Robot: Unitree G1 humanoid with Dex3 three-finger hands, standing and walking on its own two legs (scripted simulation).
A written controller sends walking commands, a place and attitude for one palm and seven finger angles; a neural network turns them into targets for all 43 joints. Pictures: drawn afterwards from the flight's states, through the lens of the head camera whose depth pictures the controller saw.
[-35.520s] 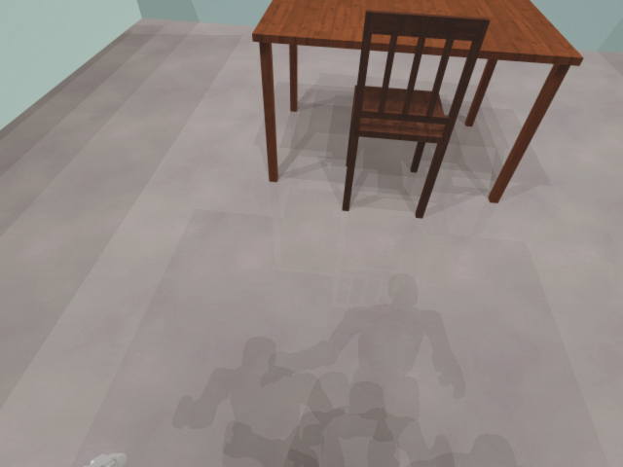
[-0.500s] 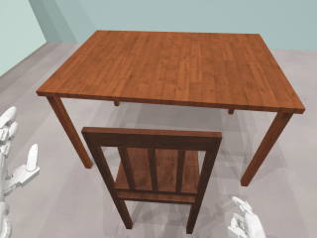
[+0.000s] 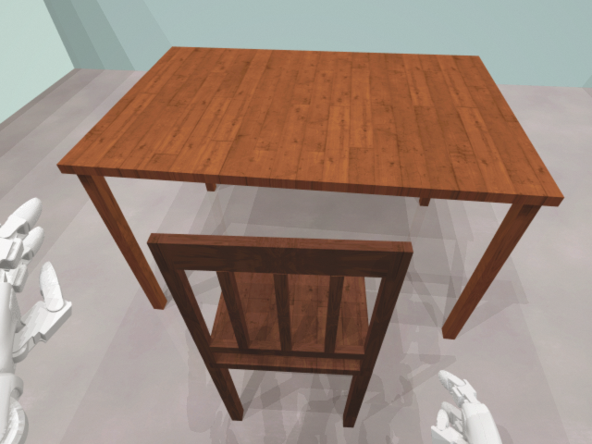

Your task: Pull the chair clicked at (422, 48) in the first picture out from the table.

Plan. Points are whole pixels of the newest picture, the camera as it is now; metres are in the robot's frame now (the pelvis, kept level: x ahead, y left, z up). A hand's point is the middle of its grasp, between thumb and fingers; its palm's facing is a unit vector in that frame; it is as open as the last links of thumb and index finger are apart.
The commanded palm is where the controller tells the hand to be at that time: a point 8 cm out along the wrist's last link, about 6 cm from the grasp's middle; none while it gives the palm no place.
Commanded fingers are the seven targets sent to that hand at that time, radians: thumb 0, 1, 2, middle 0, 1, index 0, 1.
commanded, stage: step back with the hand held close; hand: left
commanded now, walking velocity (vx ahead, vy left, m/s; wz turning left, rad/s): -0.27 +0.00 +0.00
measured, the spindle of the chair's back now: (283, 313) +0.37 +0.08 -0.11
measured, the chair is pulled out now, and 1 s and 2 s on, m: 0.18 0.18 0.18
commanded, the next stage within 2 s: stop stepping back and stand still in 1.90 s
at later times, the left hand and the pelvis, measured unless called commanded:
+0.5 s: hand (38, 336) +0.16 +0.28 +0.16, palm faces +0.42 -0.74 -0.52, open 7.4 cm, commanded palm +0.11 +0.31 +0.17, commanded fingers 0.00 0.90 0.90 -0.20 -0.30 -0.20 -0.30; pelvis -0.03 +0.01 -0.01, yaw +0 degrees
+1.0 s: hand (30, 342) +0.16 +0.28 +0.16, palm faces +0.43 -0.77 -0.47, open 7.4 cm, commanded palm +0.09 +0.32 +0.17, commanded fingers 0.00 0.90 0.90 -0.20 -0.30 -0.20 -0.30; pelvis -0.06 +0.02 -0.02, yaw -1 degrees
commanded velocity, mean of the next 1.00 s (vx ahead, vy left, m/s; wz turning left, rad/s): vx -0.31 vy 0.00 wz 0.00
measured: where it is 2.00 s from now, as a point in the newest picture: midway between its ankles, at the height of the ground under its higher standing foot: outside the picture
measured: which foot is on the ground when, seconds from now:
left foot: down 0.00-1.00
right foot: down 0.00-1.00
